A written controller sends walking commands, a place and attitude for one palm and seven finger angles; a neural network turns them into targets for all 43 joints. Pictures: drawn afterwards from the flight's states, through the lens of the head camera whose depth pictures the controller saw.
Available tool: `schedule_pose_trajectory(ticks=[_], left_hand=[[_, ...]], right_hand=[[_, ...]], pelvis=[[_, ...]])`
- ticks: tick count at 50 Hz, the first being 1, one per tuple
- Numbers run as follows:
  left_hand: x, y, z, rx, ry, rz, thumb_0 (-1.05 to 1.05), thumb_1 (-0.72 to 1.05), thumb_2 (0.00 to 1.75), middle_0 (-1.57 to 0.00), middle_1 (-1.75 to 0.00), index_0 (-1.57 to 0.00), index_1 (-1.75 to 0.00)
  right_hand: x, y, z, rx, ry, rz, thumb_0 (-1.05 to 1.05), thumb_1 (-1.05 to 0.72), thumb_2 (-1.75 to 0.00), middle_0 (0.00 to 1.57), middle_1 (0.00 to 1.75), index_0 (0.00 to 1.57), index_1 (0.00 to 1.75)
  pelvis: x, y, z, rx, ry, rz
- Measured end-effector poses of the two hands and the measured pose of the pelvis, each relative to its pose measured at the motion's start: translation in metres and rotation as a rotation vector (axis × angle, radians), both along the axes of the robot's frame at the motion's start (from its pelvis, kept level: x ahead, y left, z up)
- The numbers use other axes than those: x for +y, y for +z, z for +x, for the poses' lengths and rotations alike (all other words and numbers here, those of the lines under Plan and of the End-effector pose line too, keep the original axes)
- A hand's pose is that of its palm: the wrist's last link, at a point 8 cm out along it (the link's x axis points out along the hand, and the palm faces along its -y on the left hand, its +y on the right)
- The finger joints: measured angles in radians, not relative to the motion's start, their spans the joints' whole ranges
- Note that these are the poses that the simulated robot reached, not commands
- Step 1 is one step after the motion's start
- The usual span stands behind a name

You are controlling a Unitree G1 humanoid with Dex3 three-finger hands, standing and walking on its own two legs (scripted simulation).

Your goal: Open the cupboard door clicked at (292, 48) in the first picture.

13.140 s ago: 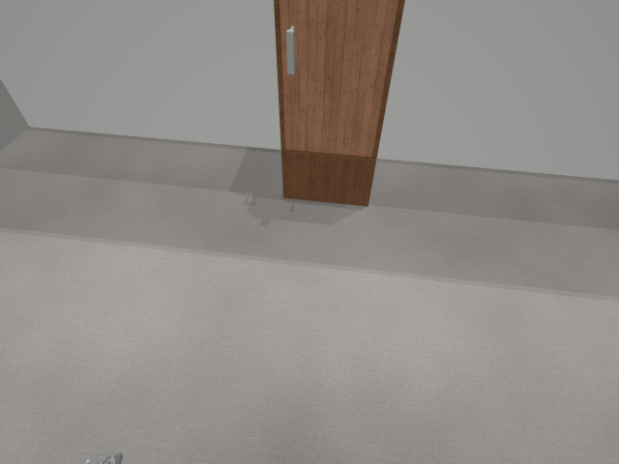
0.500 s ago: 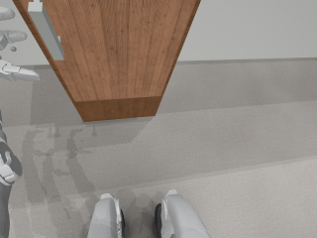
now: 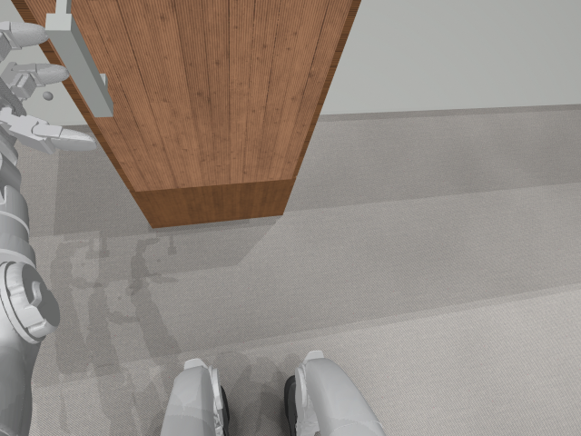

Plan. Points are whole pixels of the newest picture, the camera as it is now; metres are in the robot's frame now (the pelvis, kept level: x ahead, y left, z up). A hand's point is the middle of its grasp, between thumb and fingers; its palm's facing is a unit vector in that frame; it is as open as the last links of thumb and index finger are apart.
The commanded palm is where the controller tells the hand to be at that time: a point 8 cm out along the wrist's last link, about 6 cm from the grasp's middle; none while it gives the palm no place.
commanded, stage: slide the fingers in behind the handle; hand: left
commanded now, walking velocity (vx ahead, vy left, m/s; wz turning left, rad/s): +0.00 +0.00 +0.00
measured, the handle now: (85, 59) +0.58 +0.21 +0.06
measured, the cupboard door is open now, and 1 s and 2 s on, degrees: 0 0 0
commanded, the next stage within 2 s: close the thumb around the handle in 1.10 s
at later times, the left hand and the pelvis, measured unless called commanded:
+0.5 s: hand (90, 95) +0.53 +0.20 +0.05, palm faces +0.06 -1.00 -0.02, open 14.0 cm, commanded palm +0.51 +0.23 +0.06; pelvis +0.00 -0.01 +0.00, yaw +1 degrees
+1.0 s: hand (100, 96) +0.53 +0.19 +0.06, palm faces +0.08 -1.00 -0.02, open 14.0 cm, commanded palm +0.51 +0.23 +0.06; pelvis +0.00 -0.01 +0.00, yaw +1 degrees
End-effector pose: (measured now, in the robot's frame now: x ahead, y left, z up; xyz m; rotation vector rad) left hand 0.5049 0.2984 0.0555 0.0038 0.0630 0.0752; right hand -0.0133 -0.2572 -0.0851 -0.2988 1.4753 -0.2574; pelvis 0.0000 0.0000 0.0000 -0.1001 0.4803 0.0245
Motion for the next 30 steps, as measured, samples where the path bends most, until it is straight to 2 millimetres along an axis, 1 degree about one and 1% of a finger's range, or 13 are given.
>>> schedule_pose_trajectory(ticks=[4, 12, 15, 20, 30], left_hand=[[-0.004, 0.001, -0.002, -0.010, 0.001, 0.012, -0.01, -0.50, 0.30, -0.30, -1.19, -0.29, -1.20], [-0.025, 0.000, 0.001, -0.011, -0.019, 0.000, -0.01, -0.50, 0.30, -0.30, -1.20, -0.29, -1.20], [-0.028, 0.000, 0.001, -0.014, 0.000, 0.001, -0.01, -0.50, 0.30, -0.30, -1.20, -0.30, -1.21], [-0.036, 0.002, -0.001, -0.028, -0.005, 0.015, -0.01, -0.50, 0.30, -0.30, -1.19, -0.30, -1.21], [-0.051, 0.003, 0.002, -0.029, 0.002, 0.006, -0.01, -0.50, 0.30, -0.30, -1.20, -0.30, -1.20]], right_hand=[[-0.001, -0.001, 0.003, -0.007, 0.007, 0.001, 0.00, -0.90, -0.90, 0.21, 0.30, 0.21, 0.29], [-0.006, -0.002, 0.011, -0.029, 0.016, 0.000, 0.00, -0.90, -0.90, 0.21, 0.30, 0.21, 0.29], [-0.007, -0.003, 0.012, -0.040, 0.016, 0.002, 0.00, -0.90, -0.90, 0.21, 0.30, 0.21, 0.29], [-0.007, -0.005, 0.012, -0.039, 0.014, 0.018, 0.00, -0.90, -0.90, 0.21, 0.30, 0.21, 0.29], [-0.009, -0.008, 0.006, -0.038, 0.002, 0.027, 0.00, -0.90, -0.90, 0.21, 0.30, 0.21, 0.29]], pelvis=[[-0.001, 0.000, 0.000, -0.001, 0.004, 0.001], [-0.003, 0.000, 0.001, -0.006, 0.006, 0.006], [-0.004, 0.000, 0.000, -0.007, 0.004, 0.009], [-0.006, 0.000, 0.000, -0.012, 0.002, 0.014], [-0.010, -0.001, -0.001, -0.012, -0.001, 0.019]])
